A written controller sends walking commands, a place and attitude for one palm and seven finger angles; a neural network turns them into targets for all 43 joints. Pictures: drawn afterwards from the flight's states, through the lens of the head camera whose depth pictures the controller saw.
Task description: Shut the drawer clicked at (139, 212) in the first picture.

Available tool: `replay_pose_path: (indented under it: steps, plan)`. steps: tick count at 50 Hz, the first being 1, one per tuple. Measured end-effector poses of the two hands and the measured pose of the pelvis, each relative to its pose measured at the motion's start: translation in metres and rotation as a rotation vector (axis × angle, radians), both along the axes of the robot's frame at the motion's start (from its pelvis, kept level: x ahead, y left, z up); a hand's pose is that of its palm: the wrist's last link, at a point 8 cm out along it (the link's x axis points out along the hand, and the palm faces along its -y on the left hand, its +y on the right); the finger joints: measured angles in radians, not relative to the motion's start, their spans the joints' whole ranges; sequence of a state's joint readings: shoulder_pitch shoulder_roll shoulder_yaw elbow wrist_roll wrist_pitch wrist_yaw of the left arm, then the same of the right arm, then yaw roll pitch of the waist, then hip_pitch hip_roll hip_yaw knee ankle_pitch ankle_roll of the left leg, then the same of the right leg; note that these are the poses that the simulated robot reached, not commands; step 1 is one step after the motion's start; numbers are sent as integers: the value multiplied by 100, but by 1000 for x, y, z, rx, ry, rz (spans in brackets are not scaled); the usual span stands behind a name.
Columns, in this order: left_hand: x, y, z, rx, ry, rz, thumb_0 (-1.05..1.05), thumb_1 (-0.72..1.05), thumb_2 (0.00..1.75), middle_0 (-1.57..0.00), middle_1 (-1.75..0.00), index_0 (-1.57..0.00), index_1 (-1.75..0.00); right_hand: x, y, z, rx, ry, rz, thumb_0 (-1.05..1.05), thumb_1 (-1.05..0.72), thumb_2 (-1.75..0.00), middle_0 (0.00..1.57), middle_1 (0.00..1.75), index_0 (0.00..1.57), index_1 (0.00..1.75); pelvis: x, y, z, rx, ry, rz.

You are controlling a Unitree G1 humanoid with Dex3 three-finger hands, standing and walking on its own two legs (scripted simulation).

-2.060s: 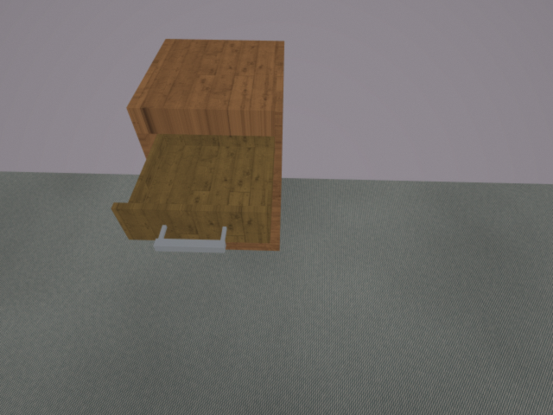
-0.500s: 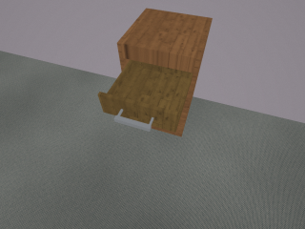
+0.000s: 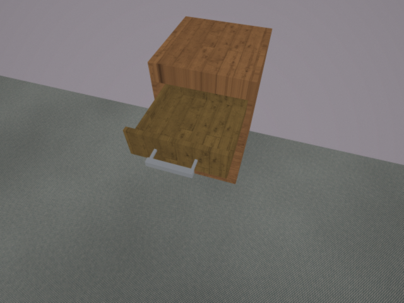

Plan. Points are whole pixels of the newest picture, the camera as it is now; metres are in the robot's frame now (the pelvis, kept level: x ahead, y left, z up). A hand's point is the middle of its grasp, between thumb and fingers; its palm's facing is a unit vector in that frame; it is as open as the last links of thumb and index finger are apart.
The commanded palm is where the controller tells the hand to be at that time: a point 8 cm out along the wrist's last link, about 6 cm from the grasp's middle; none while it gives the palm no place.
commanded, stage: look at it before walking up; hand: left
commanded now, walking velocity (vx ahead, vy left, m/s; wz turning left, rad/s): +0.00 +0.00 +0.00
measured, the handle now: (172, 162) +0.58 +0.14 -0.22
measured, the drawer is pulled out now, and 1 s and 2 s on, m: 0.29 0.29 0.29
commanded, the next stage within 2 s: turn to face it in 0.08 s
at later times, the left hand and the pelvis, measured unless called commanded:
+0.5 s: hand out of the picture +0.03 +0.19 -0.18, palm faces +0.00 -0.98 -0.21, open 7.4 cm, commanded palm none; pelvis -0.01 +0.00 +0.00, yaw -5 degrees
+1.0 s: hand out of the picture +0.08 +0.19 -0.18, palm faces -0.09 -0.98 -0.20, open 7.4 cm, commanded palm none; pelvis -0.01 +0.01 -0.01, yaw -10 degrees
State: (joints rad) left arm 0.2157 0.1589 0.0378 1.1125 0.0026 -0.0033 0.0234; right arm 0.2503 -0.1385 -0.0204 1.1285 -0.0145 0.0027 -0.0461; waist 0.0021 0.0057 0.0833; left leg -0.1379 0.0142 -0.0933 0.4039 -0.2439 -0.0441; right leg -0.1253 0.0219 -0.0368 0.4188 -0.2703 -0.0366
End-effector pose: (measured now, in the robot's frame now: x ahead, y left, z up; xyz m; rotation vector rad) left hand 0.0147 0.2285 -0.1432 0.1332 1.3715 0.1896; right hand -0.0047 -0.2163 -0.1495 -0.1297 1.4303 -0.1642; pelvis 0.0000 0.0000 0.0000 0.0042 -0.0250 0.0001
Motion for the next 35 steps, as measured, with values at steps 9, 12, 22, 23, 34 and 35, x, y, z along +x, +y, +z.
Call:
replay_pose_path:
  steps: [9, 12, 22, 23, 34, 35]
  plan:
    - [6, 4, 2, 11, -18, -7, 1, 90, 90, -20, -30, -20, -30, 5, -7, 1, -14, -19, 4, 0, -90, -90, 20, 30, 20, 30, -1, -1, 1, 0, -2, -3]
    - [7, 7, 3, 15, -20, -9, 1, 90, 90, -20, -30, -20, -30, 8, -9, 2, -19, -26, 8, 0, -90, -90, 20, 30, 20, 30, -1, -1, 1, 0, -2, -5]
    - [9, 9, -2, 9, 12, -40, 1, 90, 90, -20, -30, -20, -30, 4, -11, 1, -39, -46, -49, 0, -90, -90, 20, 30, 20, 30, -4, 2, -3, -5, 5, -62]
    - [9, 10, -3, 8, 15, -45, 1, 90, 90, -20, -30, -20, -30, 2, -11, 0, -40, -47, -59, 0, -90, -90, 20, 30, 20, 30, -5, 2, -4, -5, 5, -69]
    - [37, 11, -4, 19, -30, -109, 1, 90, 90, -20, -30, -20, -30, -24, -10, -5, -42, -24, -125, 0, -90, -90, 20, 30, 20, 30, -12, 2, -9, 6, 15, -116]
    - [40, 11, -3, 23, -38, -116, 1, 90, 90, -20, -30, -20, -30, -26, -11, -6, -41, -22, -129, 0, -90, -90, 20, 30, 20, 30, -13, 1, -9, 5, 17, -118]
